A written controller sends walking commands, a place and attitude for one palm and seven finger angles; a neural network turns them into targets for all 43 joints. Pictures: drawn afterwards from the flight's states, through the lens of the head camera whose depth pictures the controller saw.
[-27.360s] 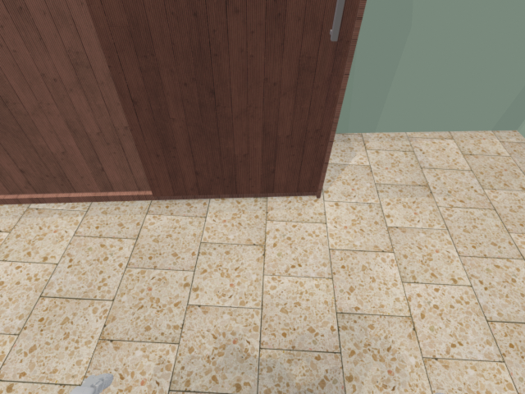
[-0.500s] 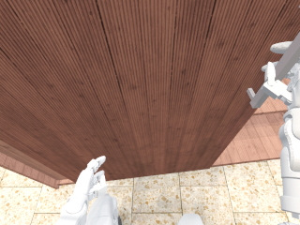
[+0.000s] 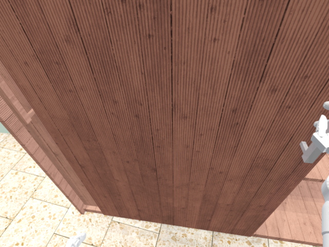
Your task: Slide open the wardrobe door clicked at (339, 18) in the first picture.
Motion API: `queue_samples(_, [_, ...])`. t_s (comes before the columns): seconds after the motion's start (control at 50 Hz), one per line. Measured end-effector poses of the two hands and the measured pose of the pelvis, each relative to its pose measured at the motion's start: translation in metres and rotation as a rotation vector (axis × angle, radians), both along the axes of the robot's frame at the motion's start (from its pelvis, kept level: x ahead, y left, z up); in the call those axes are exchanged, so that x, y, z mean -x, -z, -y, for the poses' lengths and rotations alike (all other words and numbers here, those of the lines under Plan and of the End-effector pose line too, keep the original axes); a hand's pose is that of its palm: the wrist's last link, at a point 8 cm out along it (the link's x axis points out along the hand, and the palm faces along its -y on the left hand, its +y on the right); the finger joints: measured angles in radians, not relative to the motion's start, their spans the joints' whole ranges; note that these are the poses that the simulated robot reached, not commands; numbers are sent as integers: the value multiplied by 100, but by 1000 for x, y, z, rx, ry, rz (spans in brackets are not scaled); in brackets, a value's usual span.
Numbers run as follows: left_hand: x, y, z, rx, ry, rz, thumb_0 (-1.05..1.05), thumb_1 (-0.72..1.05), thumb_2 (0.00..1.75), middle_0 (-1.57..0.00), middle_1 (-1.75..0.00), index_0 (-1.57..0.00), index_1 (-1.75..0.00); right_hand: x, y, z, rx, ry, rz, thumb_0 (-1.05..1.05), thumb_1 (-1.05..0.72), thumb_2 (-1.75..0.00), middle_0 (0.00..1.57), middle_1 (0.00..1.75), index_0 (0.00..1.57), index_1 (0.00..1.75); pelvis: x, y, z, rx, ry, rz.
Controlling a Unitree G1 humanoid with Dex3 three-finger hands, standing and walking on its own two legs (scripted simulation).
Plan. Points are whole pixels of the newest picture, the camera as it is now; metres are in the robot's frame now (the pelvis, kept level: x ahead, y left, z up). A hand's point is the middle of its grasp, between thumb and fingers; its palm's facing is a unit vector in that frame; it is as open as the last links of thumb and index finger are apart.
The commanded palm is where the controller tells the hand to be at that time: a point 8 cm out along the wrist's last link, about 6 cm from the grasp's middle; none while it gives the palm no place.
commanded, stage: stop walking and hold the door there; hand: right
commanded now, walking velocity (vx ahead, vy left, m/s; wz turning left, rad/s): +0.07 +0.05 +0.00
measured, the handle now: out of the picture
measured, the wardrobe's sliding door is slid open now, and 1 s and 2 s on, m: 0.67 0.67 0.66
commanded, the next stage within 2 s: none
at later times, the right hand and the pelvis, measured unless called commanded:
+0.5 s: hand (319, 136) +0.32 -0.29 +0.16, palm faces +0.49 +0.84 -0.23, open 5.8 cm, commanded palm +0.29 -0.32 +0.11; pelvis -0.04 +0.02 -0.01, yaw +3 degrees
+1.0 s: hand (315, 137) +0.34 -0.30 +0.14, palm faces +0.50 +0.82 -0.28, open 5.2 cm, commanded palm +0.30 -0.33 +0.11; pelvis -0.03 +0.03 -0.01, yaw +3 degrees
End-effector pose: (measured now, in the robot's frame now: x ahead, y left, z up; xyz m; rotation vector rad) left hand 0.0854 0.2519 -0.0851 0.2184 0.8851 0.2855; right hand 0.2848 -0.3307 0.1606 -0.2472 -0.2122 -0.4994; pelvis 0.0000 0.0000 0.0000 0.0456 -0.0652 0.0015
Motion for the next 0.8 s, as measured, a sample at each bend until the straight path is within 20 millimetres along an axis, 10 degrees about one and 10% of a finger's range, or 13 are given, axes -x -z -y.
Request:
queue_samples(0.26, [21,8,8,55,30,55,1,90,90,-21,-30,-20,-30,5,-6,1,22,-20,-116,-10,-72,-77,46,140,29,137,45,2,-3,26,-45,-36])
queue_samples(0.52, [55,18,-48,-30,-60,-43,1,90,90,-20,-30,-20,-30,5,-7,-2,-11,31,-126,-10,-69,-82,46,140,33,137,41,6,-16,22,-45,-29])
queue_samples(0.8, [33,28,-39,24,-43,-53,1,91,90,-20,-30,-20,-30,-3,5,2,18,40,-181,-19,-67,-85,46,140,39,139,29,6,-22,30,-50,-36])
